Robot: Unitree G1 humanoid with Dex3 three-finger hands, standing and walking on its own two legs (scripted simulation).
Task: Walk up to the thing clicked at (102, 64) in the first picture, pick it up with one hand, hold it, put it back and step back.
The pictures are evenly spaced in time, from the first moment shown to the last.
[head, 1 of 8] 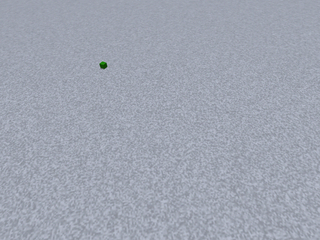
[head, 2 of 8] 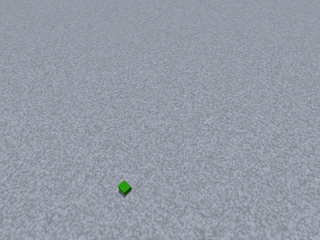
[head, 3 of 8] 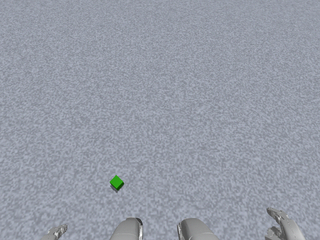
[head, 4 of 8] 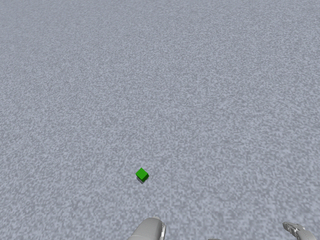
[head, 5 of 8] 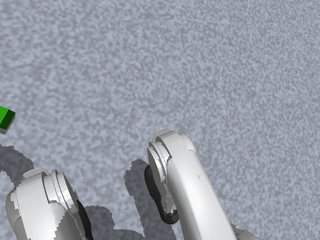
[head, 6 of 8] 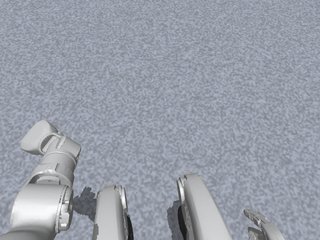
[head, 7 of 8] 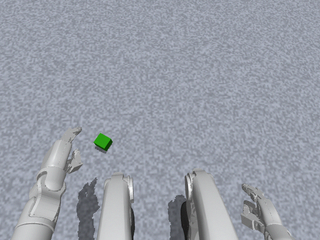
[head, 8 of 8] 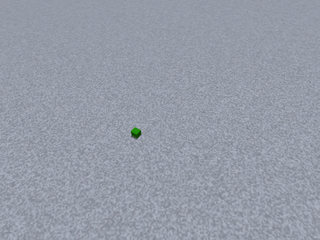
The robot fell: no
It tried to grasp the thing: yes
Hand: left
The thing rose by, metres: 0.67
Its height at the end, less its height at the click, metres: +0.00
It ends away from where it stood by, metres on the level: 0.02
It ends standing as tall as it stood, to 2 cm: yes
